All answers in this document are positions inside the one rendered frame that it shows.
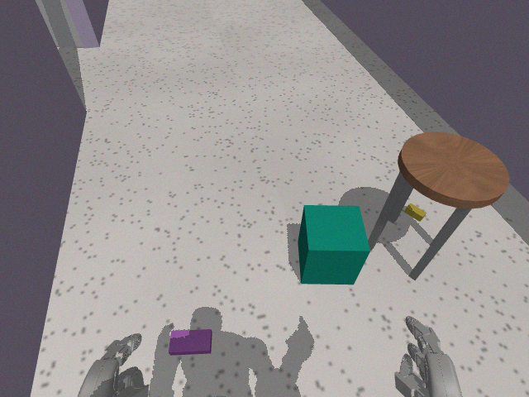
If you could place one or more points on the left robot hand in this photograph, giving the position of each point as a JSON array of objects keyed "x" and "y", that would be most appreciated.
[{"x": 103, "y": 379}]

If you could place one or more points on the stool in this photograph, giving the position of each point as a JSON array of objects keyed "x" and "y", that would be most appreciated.
[{"x": 449, "y": 169}]

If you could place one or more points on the right robot hand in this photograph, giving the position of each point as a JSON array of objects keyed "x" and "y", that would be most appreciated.
[{"x": 436, "y": 368}]

